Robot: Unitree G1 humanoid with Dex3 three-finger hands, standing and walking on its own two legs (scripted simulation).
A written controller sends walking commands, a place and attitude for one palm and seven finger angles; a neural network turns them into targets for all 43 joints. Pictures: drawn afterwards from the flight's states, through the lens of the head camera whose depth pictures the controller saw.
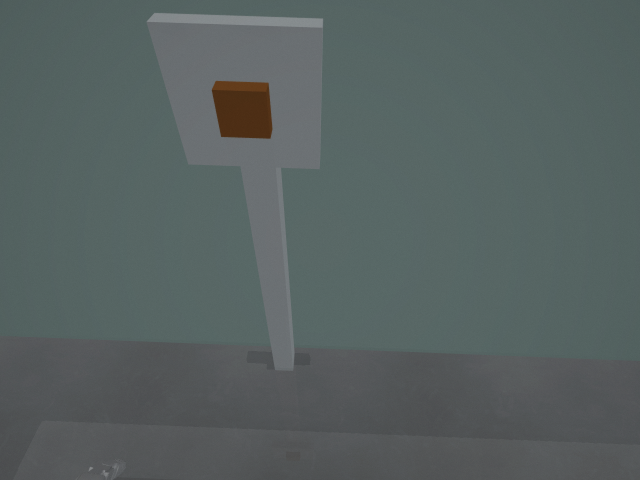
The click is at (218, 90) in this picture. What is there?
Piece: button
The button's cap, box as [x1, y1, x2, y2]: [212, 81, 271, 138]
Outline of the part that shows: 216,81 212,88 212,93 221,136 269,138 271,133 271,118 268,83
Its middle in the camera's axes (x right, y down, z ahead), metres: -0.11 -0.18 +0.53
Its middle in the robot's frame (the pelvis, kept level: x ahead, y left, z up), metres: +0.54 +0.14 +0.20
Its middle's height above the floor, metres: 0.97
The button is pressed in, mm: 0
